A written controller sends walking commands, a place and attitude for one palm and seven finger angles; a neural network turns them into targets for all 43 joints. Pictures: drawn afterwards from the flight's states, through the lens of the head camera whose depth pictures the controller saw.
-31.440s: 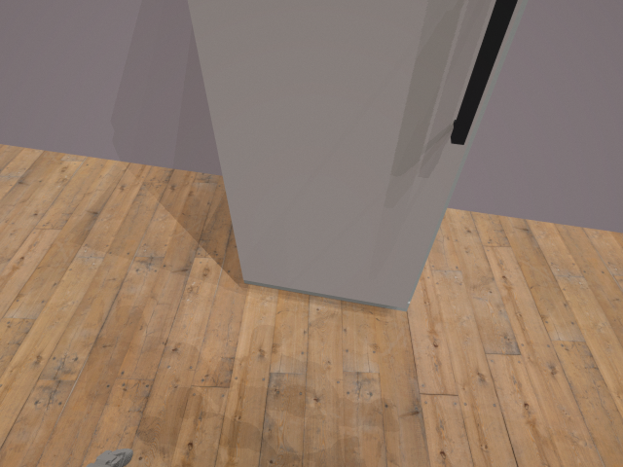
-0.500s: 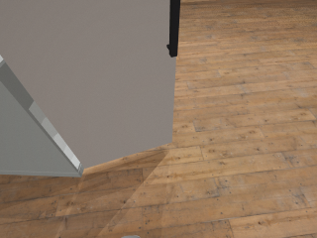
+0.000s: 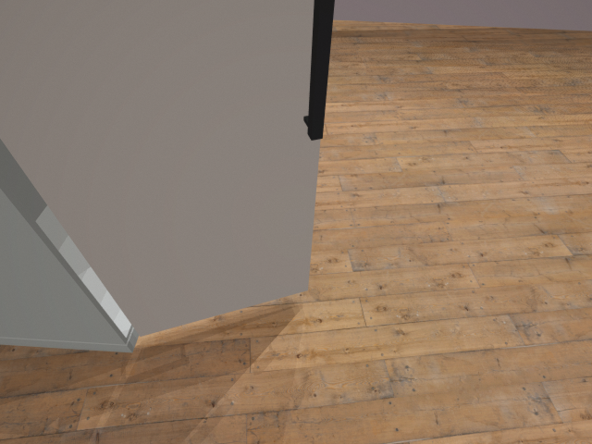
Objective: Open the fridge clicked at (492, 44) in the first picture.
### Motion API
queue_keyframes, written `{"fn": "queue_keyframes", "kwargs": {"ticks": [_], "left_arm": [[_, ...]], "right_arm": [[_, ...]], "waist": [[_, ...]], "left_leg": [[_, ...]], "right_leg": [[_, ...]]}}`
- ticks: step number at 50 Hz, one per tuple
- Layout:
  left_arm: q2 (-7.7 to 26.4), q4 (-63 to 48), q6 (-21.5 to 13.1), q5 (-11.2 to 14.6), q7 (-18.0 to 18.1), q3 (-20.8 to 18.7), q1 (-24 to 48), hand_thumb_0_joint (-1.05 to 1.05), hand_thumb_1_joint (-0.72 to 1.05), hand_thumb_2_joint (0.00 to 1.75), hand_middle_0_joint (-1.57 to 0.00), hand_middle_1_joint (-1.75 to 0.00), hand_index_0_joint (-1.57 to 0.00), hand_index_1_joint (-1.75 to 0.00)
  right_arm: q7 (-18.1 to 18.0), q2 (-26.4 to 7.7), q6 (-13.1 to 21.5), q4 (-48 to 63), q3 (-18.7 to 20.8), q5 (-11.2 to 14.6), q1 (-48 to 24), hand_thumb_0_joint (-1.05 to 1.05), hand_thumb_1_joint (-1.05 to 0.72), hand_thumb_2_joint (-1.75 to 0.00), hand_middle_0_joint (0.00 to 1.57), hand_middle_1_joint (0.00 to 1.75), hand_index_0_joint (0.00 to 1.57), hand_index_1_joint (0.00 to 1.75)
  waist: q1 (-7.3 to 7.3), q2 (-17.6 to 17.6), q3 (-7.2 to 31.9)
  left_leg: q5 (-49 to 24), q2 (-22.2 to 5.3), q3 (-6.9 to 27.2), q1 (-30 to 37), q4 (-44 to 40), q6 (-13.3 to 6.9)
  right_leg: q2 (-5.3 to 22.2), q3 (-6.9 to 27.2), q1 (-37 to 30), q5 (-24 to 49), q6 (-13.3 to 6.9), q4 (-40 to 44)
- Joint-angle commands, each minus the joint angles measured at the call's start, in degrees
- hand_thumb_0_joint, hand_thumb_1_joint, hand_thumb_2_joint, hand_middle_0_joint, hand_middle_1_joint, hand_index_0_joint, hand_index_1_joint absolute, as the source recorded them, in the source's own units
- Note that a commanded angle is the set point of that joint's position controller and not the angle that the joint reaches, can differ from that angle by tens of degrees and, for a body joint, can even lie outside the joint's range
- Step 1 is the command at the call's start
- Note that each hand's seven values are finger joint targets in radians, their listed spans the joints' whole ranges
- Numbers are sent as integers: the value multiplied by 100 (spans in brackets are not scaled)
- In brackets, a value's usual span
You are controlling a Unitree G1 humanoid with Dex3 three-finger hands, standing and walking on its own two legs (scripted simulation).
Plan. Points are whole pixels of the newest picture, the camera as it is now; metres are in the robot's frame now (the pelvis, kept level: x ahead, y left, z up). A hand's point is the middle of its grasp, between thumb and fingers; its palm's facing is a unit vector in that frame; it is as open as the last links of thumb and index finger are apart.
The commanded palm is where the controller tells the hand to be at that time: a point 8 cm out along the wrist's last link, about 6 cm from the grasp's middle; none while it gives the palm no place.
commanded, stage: let the arm hang, fingers relaxed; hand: right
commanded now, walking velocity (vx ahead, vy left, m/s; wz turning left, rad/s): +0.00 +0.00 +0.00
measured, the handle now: (316, 34) +0.71 +0.01 +0.24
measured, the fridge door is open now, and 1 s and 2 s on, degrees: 69 69 69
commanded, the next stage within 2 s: look to check the result in 0.22 s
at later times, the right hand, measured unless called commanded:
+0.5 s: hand out of the picture +0.02 -0.16 -0.18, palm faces +0.01 +0.98 -0.19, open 7.3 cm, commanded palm none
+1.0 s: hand out of the picture +0.04 -0.17 -0.18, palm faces +0.01 +0.98 -0.20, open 7.4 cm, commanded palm none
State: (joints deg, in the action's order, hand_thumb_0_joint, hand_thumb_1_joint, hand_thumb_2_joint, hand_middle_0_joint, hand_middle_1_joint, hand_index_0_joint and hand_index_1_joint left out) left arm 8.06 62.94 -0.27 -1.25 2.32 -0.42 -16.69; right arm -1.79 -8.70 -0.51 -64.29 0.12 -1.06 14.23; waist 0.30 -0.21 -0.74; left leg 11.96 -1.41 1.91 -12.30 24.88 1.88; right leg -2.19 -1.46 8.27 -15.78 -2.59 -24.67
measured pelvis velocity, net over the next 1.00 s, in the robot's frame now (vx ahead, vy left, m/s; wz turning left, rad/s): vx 0.01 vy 0.01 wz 0.00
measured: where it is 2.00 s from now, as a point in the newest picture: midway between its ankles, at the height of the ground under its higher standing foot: outside the picture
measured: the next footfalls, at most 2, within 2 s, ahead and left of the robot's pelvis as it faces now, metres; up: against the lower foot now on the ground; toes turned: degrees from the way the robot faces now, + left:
none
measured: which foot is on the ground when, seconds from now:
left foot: down 0.00-1.00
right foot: down 0.00-1.00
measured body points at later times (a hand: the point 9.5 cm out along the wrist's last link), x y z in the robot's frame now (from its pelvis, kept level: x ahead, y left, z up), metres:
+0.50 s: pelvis +0.01 +0.01 +0.00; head +0.03 +0.01 +0.45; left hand +0.00 +0.22 -0.16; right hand +0.02 -0.21 -0.16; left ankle +0.02 +0.14 -0.74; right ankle -0.03 -0.09 -0.74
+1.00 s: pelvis +0.01 +0.01 +0.00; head +0.03 +0.01 +0.45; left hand +0.02 +0.25 -0.16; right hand +0.04 -0.22 -0.16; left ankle +0.02 +0.14 -0.74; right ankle -0.03 -0.09 -0.74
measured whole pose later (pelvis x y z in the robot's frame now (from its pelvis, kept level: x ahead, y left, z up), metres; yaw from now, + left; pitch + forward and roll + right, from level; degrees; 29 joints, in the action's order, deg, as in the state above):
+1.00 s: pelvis +0.01 +0.01 +0.00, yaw +0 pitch -1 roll +0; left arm 9.5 64.5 -0.5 -1.2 2.5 -0.9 -14.4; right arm -1.3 -10.3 0.0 -65.3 0.9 -0.9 11.2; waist -0.3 0.1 -3.1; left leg 12.1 0.0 1.4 -10.5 23.1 0.7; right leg -0.8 -1.1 6.5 -16.1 -1.4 -23.2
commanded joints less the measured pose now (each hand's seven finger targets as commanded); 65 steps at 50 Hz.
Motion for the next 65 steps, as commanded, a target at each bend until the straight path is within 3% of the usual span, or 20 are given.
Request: {"fn": "queue_keyframes", "kwargs": {"ticks": [1, 7, 15, 25, 30, 37, 65], "left_arm": [[522, -29, -64, 23, 10, -67, -393, 0, 90, 90, -20, -30, -20, -30], [541, -5, -71, 23, 26, -72, -340, 0, 90, 90, -20, -30, -20, -30], [543, 47, -57, 29, 37, -78, -346, 0, 90, 90, -20, -30, -20, -30], [525, 97, -41, 23, 42, -89, -390, 0, 90, 90, -20, -30, -20, -30], [550, 104, -36, 21, 36, -104, -360, 0, 90, 90, -20, -30, -20, -30], [679, 77, -62, 23, 39, -126, -288, 0, 90, 90, -20, -30, -20, -30], [1321, -58, -81, 17, 0, -188, 397, 0, 90, 90, -20, -30, -20, -30]], "right_arm": [[-7, -515, 74, 114, 119, 26, 265, 0, -90, -90, 20, 30, 20, 30], [-6, -543, 91, 48, 139, 30, 250, 0, -90, -90, 20, 30, 20, 30], [-11, -564, 99, 31, 141, 37, 235, 0, -90, -90, 20, 30, 20, 30], [-19, -558, 107, 25, 149, 43, 224, 0, -90, -90, 20, 30, 20, 30], [-15, -603, 106, 47, 158, 40, 159, 0, -90, -90, 20, 30, 20, 30], [-1, -707, 117, 76, 190, 39, 74, 0, -90, -90, 20, 30, 20, 30], [51, -1308, 167, 217, 269, 38, -539, 0, -90, -90, 20, 30, 20, 30]], "waist": [[-67, -3, -347], [-73, -152, -223], [-89, -13, -172], [-87, 92, -226], [-89, -36, -365], [-83, -48, -165], [-87, 4, -28]], "left_leg": [[-771, -323, 188, 36, -250, -290], [-961, -338, 204, 180, -256, -311], [-1114, -350, 215, 243, -276, -338], [-1023, -346, 247, 266, -359, -362], [-878, -338, 263, 220, -408, -373], [-993, -344, 223, 346, -381, -378], [-1336, -429, 289, 514, -489, -417]], "right_leg": [[733, 530, 299, 1106, -2, 600], [736, 468, 208, 1257, 22, 555], [732, 438, 131, 1261, 33, 500], [723, 421, 171, 1056, 41, 509], [722, 433, 245, 915, 44, 562], [763, 456, 148, 1084, 38, 558], [827, 532, -86, 1330, 63, 684]]}}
